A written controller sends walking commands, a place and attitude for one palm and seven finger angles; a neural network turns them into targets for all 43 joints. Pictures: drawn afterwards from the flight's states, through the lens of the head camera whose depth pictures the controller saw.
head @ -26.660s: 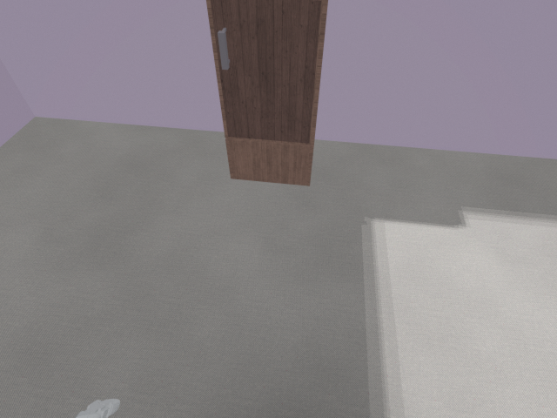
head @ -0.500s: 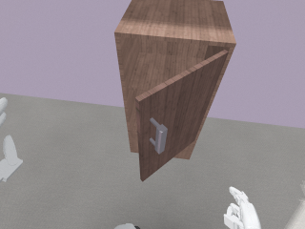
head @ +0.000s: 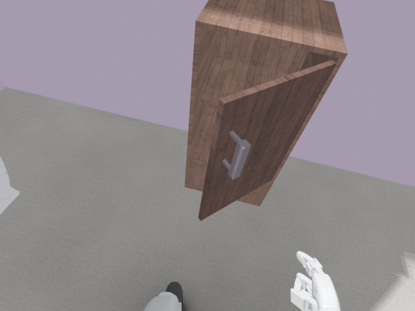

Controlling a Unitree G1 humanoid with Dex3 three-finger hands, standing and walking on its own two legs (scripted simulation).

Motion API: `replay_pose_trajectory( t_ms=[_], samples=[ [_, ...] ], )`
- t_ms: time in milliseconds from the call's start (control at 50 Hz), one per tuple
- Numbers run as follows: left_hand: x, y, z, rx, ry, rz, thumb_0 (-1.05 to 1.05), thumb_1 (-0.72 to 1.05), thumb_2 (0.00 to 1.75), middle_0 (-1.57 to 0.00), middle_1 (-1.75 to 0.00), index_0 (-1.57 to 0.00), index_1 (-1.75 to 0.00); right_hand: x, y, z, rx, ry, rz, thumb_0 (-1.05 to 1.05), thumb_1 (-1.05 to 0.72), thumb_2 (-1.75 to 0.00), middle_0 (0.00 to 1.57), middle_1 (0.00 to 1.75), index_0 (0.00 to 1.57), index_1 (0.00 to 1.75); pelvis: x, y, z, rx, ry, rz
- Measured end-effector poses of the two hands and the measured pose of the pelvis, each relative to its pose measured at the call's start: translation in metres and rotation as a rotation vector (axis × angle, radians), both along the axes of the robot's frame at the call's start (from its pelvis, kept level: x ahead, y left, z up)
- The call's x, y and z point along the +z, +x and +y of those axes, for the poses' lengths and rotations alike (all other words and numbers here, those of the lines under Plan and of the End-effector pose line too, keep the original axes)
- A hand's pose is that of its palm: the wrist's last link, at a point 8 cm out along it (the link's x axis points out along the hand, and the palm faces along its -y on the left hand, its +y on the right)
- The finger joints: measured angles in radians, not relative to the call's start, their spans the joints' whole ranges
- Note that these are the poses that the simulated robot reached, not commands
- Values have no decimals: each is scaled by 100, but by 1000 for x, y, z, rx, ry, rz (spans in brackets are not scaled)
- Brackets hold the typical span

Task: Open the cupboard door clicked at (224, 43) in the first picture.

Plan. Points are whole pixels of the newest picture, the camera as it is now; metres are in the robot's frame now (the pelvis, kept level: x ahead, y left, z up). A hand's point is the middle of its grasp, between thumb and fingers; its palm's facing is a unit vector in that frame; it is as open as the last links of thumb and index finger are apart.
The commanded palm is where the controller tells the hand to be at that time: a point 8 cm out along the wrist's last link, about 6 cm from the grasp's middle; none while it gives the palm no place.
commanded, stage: stop stepping back and stand still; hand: left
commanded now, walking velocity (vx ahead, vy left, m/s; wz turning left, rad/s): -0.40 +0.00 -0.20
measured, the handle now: (233, 155) +0.50 -0.04 -0.04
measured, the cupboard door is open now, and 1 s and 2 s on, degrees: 47 47 47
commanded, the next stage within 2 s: let the arm hang, fingers relaxed in 1.66 s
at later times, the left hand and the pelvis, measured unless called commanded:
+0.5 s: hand (18, 306) +0.11 +0.22 +0.17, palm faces +0.23 -0.84 -0.49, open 7.4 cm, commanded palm +0.04 +0.28 +0.19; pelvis -0.13 +0.00 +0.00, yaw -7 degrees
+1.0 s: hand out of the picture +0.06 +0.24 +0.19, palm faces +0.33 -0.78 -0.54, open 7.4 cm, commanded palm +0.01 +0.28 +0.19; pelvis -0.17 +0.00 +0.00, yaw -7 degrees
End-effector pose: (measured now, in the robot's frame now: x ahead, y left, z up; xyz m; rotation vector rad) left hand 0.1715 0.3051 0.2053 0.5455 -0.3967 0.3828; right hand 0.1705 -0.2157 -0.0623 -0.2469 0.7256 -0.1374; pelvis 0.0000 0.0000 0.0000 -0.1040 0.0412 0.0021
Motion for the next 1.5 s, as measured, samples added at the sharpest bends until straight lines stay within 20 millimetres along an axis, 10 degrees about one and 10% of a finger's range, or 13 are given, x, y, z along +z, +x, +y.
replay_pose_trajectory(
  t_ms=[140,400,540,640,780,960,1100,1240,1500],
  samples=[
    [-4,-45,-31,-97,56,-8,1,89,90,-21,-30,-21,-30,-14,-30,0,52,35,-69,1,-90,-90,21,30,20,30,-17,-58,-8,-109,74,34],
    [-14,-50,-23,-113,-65,80,1,88,90,-21,-30,-21,-30,3,-176,-43,-208,-30,-27,1,-90,-90,21,30,20,30,4,-100,0,-131,86,-92],
    [-12,-121,-51,-201,41,171,2,88,90,-22,-30,-21,-30,-5,-233,-58,-229,-44,47,1,-90,-90,20,30,20,30,3,-143,-4,-141,109,-84],
    [7,-143,-33,-131,55,88,1,88,90,-22,-30,-22,-30,-5,-258,-54,-241,-43,108,1,-90,-90,20,30,20,30,15,-153,-1,-171,132,-40],
    [-9,-133,-7,-50,-52,49,1,88,90,-21,-30,-21,-30,-10,-257,-36,-235,-58,15,1,-90,-90,20,30,20,30,6,-168,20,-131,112,-42],
    [-3,-147,-25,-100,44,126,2,88,90,-22,-30,-21,-30,-16,-250,-2,-175,71,23,1,-90,-90,21,30,20,30,9,-169,9,-122,110,-56],
    [-5,-143,-31,-29,65,146,1,88,90,-22,-30,-21,-30,-42,-231,-21,-140,95,91,1,-90,-90,21,30,20,30,1,-165,-2,-115,101,-57],
    [-27,-128,-34,-33,-27,232,1,88,90,-22,-30,-21,-30,-17,-211,-45,-163,13,54,1,-90,-90,21,30,20,30,10,-152,-4,-115,115,-62],
    [-3,-102,-30,-78,43,187,1,88,90,-22,-30,-21,-30,4,-165,-37,-154,22,-48,1,-91,-90,20,30,20,30,14,-134,2,-138,97,-43]
  ],
)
